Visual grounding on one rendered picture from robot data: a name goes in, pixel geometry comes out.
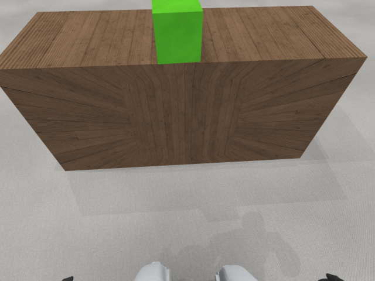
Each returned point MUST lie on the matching robot thigh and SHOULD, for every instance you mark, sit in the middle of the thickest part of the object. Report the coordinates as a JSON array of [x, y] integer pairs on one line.
[[153, 272], [234, 273]]

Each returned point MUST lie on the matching carton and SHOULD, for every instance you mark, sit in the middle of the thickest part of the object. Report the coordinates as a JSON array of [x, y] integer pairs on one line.
[[178, 30]]

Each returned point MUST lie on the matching left robot thigh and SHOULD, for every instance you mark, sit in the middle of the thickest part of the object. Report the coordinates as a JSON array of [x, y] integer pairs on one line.
[[153, 272]]

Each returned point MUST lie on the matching right robot thigh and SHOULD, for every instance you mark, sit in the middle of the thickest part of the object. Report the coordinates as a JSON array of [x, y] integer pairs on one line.
[[234, 273]]

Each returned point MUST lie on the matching pedestal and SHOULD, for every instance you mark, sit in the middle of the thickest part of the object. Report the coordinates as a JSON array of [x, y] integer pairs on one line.
[[90, 86]]

